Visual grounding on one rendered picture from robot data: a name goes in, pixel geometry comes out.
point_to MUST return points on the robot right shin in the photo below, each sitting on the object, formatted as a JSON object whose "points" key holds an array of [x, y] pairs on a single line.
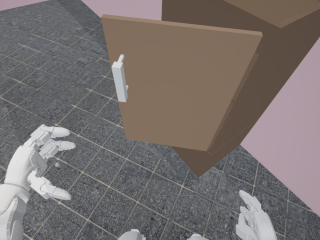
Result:
{"points": [[198, 235]]}

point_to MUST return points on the left robot hand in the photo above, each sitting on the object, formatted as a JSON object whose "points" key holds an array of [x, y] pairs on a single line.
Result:
{"points": [[21, 169]]}

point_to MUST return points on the handle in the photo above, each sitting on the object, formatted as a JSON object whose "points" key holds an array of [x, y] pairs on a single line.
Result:
{"points": [[119, 79]]}

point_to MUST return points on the robot left forearm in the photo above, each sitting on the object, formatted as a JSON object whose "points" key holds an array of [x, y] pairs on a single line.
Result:
{"points": [[13, 199]]}

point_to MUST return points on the right robot hand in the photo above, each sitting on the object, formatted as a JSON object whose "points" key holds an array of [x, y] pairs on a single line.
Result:
{"points": [[260, 225]]}

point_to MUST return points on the cupboard door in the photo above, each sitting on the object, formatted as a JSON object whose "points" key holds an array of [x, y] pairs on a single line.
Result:
{"points": [[181, 77]]}

